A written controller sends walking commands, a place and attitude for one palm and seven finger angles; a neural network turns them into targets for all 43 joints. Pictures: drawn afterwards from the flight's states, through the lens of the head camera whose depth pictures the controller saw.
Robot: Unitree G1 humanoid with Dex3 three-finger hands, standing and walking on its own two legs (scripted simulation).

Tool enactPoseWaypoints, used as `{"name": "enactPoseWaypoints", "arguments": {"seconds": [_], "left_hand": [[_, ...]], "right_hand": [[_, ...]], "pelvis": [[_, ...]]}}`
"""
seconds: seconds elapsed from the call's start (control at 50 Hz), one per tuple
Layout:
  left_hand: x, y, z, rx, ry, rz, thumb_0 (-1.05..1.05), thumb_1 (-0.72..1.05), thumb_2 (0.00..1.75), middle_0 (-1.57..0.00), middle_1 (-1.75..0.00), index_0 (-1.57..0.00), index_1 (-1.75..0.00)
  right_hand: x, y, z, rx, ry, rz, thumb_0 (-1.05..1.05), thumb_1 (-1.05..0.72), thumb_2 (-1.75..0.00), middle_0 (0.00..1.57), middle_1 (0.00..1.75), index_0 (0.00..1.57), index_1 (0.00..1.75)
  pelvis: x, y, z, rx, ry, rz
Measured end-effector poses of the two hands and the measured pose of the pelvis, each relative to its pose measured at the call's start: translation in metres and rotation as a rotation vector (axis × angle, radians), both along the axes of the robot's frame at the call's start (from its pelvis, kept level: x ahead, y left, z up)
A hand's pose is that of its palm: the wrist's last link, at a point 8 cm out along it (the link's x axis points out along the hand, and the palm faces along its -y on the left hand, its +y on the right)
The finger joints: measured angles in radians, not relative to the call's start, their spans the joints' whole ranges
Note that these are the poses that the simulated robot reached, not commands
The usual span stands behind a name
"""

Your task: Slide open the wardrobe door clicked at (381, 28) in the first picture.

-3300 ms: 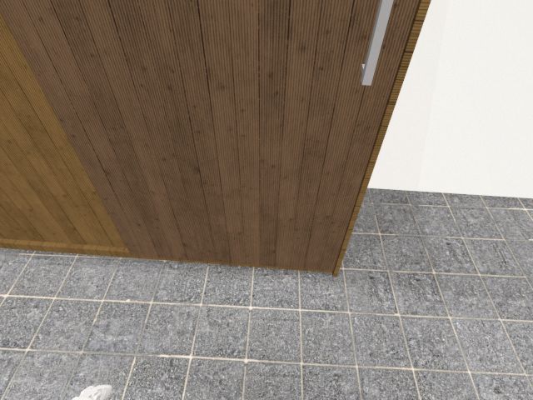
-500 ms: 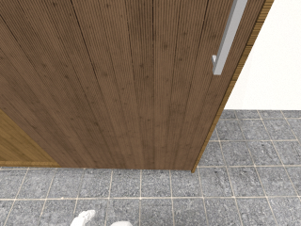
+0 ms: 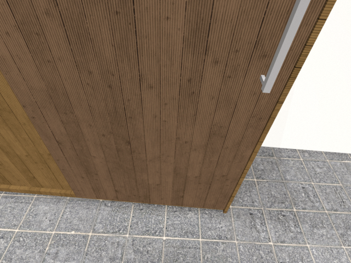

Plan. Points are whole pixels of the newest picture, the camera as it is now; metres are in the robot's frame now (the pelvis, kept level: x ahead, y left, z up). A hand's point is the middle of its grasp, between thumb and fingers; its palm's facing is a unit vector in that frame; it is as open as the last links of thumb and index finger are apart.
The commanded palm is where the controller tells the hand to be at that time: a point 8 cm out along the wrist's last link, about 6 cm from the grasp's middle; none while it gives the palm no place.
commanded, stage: come to a stop and stand still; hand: right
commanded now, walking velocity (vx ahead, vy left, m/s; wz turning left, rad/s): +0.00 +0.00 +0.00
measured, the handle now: (280, 45) +0.56 -0.20 +0.27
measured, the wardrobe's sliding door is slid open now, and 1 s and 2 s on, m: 0.00 0.00 0.00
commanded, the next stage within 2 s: look again from close up in 0.58 s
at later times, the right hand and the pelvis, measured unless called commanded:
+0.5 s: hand out of the picture -0.04 -0.17 -0.17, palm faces +0.07 +0.98 -0.20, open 7.4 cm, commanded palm none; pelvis -0.03 +0.01 +0.00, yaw -1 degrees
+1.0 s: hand out of the picture -0.02 -0.18 -0.16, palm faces +0.04 +0.98 -0.19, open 7.4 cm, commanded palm none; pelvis -0.01 +0.00 +0.01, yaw -1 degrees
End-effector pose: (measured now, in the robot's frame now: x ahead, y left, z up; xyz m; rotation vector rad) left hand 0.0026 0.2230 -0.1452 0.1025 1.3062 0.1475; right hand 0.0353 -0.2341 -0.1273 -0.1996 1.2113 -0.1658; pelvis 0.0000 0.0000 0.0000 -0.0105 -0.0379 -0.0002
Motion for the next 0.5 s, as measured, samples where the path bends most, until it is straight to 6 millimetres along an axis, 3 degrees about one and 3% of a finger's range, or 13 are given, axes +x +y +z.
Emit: {"name": "enactPoseWaypoints", "arguments": {"seconds": [0.16,0.24,0.3,0.4,0.5], "left_hand": [[-0.054,0.001,0.000,0.024,0.098,0.037,0.01,0.91,0.90,-0.20,-0.30,-0.19,-0.30],[-0.067,0.002,-0.001,0.023,0.137,0.037,0.01,0.91,0.90,-0.20,-0.30,-0.20,-0.30],[-0.061,0.006,-0.005,0.015,0.131,0.017,0.01,0.91,0.90,-0.20,-0.30,-0.20,-0.30],[-0.031,0.014,0.001,0.011,0.049,-0.002,0.01,0.91,0.90,-0.20,-0.30,-0.20,-0.30],[-0.013,0.017,0.011,0.045,-0.030,-0.025,0.01,0.91,0.90,-0.20,-0.30,-0.19,-0.30]], "right_hand": [[-0.010,0.000,-0.013,0.020,0.036,-0.003,0.01,-0.90,-0.90,0.20,0.30,0.20,0.30],[-0.017,0.002,-0.012,0.024,0.031,-0.011,0.01,-0.90,-0.90,0.20,0.30,0.20,0.30],[-0.037,0.008,-0.011,0.020,0.047,-0.035,0.00,-0.91,-0.90,0.20,0.30,0.20,0.30],[-0.077,0.019,-0.010,0.034,0.121,-0.071,0.00,-0.91,-0.90,0.20,0.30,0.20,0.30],[-0.084,0.015,-0.014,0.044,0.136,-0.086,0.01,-0.90,-0.90,0.20,0.30,0.20,0.30]], "pelvis": [[-0.010,0.001,-0.004,0.017,-0.004,-0.003],[-0.017,0.003,-0.004,0.013,0.003,-0.002],[-0.023,0.007,-0.004,0.009,-0.008,-0.008],[-0.029,0.011,0.001,-0.011,-0.002,-0.012],[-0.031,0.008,0.002,0.001,0.020,-0.014]]}}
